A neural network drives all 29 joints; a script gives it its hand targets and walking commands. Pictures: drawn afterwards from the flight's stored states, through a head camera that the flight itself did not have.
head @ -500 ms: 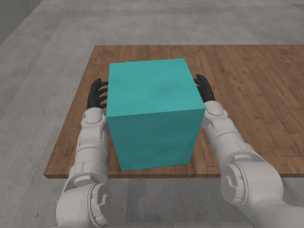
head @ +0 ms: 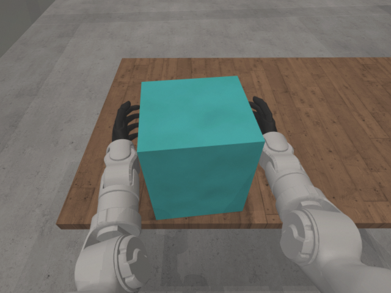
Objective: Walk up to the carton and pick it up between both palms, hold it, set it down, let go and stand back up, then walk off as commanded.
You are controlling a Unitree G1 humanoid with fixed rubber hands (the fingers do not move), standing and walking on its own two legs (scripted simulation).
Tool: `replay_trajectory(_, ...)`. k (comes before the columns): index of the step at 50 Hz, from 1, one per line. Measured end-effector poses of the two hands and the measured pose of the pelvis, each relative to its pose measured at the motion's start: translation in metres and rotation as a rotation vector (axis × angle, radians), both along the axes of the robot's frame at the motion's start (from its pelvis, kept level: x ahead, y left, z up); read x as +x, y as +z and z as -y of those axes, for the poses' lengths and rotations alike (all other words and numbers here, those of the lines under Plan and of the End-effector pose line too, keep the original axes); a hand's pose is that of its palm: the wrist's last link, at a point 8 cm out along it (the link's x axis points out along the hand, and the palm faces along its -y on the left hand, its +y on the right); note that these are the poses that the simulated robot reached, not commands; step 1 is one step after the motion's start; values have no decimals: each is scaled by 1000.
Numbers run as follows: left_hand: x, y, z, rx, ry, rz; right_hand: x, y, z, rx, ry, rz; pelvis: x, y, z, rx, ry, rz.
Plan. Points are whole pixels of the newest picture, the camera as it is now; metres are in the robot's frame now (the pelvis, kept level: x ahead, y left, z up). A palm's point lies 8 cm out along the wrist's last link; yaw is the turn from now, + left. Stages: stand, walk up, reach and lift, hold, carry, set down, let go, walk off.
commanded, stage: set down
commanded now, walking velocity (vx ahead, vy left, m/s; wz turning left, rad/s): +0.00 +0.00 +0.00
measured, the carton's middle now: (195, 150) +0.42 +0.06 +0.06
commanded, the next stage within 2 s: none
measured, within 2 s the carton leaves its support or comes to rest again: neither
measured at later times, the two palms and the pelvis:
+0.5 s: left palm (123, 140) +0.38 +0.21 +0.12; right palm (265, 134) +0.44 -0.08 +0.11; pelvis +0.00 +0.00 +0.00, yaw +0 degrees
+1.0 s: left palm (127, 155) +0.38 +0.21 +0.07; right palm (263, 141) +0.44 -0.09 +0.09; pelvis +0.00 +0.00 +0.00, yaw +0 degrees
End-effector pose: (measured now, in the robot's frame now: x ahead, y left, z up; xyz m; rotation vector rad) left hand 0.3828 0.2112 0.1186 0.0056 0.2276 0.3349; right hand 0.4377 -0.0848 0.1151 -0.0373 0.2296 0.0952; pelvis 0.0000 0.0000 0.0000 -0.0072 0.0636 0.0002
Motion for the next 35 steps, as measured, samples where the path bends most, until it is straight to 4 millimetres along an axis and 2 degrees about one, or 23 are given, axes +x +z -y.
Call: replay_trajectory(35, 3, -5, -1, 8, -7, 18, 0, -4, 1, 15, 3, 36, 2, 0, 1, 1, 0, -3)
